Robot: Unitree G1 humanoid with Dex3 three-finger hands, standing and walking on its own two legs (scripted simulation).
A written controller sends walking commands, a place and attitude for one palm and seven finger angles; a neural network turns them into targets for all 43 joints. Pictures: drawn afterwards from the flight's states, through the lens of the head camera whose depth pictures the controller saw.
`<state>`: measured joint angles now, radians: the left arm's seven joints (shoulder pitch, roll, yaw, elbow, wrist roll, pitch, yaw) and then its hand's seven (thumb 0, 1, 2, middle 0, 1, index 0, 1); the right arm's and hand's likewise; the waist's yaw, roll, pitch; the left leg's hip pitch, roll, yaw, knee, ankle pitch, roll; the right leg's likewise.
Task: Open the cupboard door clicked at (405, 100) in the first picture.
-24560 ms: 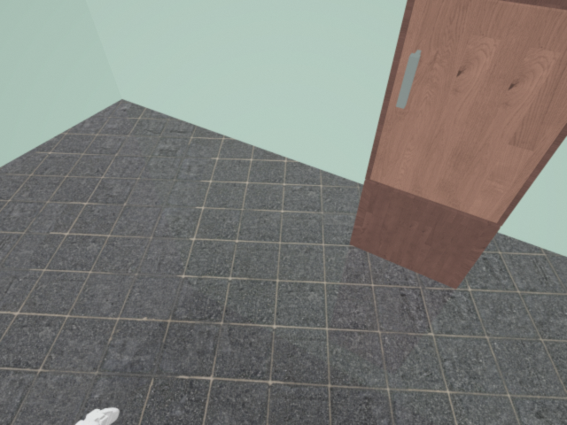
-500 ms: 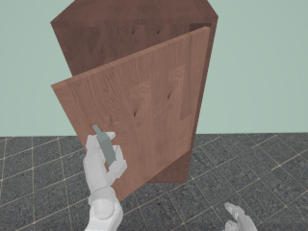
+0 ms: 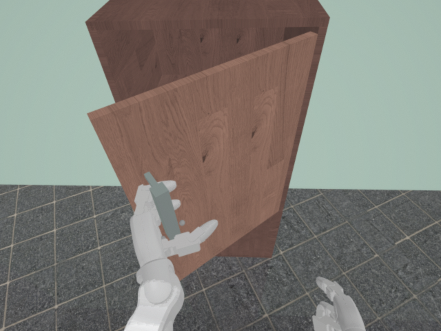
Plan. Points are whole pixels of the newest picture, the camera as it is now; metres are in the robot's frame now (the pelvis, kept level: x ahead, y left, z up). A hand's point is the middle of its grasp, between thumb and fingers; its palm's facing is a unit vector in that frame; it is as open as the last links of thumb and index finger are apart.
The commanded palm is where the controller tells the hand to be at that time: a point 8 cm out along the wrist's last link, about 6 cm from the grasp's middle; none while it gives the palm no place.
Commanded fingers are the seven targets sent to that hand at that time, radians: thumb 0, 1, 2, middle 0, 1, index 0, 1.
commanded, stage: open thumb and fingers to let go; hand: left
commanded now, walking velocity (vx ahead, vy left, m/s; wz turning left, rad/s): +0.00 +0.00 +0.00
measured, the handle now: (161, 206) +0.31 +0.13 +0.08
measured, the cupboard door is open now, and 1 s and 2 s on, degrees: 38 43 42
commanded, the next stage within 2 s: slide the hand sideways off the handle in 0.38 s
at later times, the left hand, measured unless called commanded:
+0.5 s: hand (181, 226) +0.27 +0.09 +0.09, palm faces +0.32 -0.95 +0.00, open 14.3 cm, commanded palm +0.23 +0.12 +0.08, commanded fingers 0.00 -0.50 0.30 -0.15 -0.30 -0.15 -0.30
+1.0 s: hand (180, 255) +0.22 +0.08 +0.09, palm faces -0.08 -1.00 +0.01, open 15.9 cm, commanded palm +0.19 +0.16 +0.08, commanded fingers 0.00 -0.50 0.30 -0.15 -0.30 -0.15 -0.30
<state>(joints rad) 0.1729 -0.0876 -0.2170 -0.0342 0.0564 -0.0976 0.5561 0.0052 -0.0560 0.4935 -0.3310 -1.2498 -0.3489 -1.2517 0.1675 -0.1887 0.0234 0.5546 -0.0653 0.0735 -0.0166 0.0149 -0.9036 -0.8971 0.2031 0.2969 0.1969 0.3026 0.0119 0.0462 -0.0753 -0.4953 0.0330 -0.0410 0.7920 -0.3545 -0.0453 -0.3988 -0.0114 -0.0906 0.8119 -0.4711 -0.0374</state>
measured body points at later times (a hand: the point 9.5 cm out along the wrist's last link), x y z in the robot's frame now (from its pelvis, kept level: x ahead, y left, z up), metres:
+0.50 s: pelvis -0.01 +0.02 +0.00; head -0.02 +0.01 +0.45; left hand +0.25 +0.14 +0.09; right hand +0.17 -0.19 -0.09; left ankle +0.03 +0.15 -0.70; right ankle -0.03 -0.09 -0.70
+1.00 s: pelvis -0.02 +0.02 +0.00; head -0.02 +0.01 +0.45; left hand +0.22 +0.14 +0.09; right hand +0.15 -0.20 -0.08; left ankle +0.03 +0.15 -0.70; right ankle -0.03 -0.09 -0.70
